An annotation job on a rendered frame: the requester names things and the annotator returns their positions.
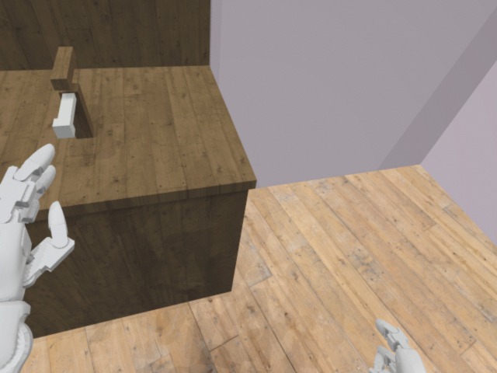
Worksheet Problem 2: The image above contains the right robot hand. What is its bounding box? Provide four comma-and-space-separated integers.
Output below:
369, 319, 427, 373

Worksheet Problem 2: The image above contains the left robot hand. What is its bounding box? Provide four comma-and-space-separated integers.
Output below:
0, 144, 75, 302

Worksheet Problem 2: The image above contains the tap lever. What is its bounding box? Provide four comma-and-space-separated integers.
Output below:
52, 93, 76, 138

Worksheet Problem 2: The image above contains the counter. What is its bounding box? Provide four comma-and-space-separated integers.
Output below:
0, 0, 257, 339

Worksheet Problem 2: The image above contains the robot left forearm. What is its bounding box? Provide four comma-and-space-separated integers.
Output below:
0, 301, 33, 373

